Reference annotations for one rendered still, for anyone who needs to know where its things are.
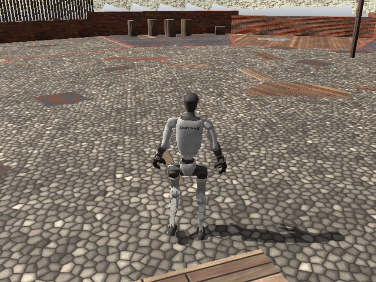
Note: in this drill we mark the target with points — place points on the left robot thigh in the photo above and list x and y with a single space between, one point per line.
174 175

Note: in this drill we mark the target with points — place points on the robot right forearm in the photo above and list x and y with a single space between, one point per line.
219 155

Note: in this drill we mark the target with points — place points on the left robot foot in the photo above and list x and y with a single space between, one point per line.
171 231

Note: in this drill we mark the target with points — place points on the robot right hand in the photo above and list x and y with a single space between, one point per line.
223 165

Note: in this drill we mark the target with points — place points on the robot left forearm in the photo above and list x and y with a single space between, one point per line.
159 152

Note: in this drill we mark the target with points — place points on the robot left hand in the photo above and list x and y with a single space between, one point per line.
160 161

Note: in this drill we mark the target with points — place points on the robot left upper arm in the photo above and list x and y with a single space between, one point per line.
168 132

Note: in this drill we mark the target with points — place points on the robot right upper arm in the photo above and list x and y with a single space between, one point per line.
207 124

